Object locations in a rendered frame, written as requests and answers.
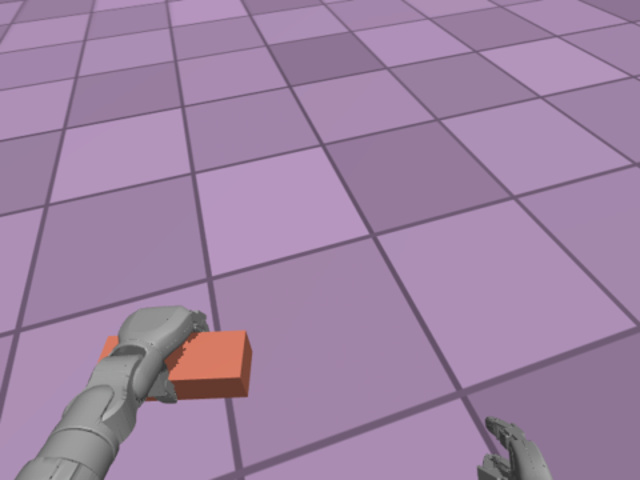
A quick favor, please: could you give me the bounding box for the right robot hand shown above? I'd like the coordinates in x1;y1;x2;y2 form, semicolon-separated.
477;417;553;480

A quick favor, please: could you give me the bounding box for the left robot hand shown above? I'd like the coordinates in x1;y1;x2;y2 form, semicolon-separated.
118;306;210;404

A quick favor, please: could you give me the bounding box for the carton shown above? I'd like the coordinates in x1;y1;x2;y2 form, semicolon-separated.
97;330;252;401

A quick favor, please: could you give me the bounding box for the left robot arm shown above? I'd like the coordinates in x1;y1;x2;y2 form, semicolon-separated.
14;340;163;480

